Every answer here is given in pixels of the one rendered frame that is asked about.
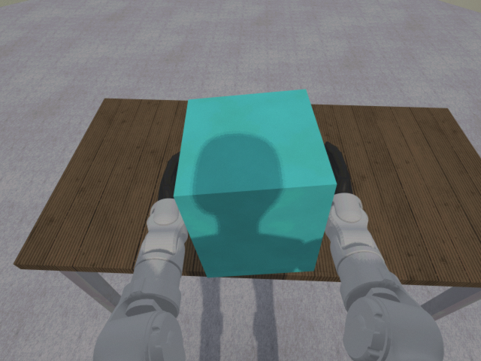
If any right robot hand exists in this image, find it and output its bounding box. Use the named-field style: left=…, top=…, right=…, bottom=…
left=325, top=141, right=353, bottom=194

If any right robot forearm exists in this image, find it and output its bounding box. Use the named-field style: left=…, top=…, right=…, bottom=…
left=325, top=193, right=444, bottom=354

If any left robot hand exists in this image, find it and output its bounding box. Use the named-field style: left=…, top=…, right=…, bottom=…
left=158, top=152, right=180, bottom=201

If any table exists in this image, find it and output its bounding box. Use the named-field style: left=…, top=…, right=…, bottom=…
left=14, top=99, right=481, bottom=320

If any right robot upper arm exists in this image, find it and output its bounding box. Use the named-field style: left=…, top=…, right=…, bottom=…
left=343, top=296, right=443, bottom=361

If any left robot forearm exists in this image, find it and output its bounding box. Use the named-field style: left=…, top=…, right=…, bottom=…
left=93, top=199, right=188, bottom=361

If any left robot upper arm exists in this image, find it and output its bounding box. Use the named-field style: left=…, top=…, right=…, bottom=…
left=94, top=310, right=186, bottom=361

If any carton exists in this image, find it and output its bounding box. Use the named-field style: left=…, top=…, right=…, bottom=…
left=174, top=89, right=337, bottom=278

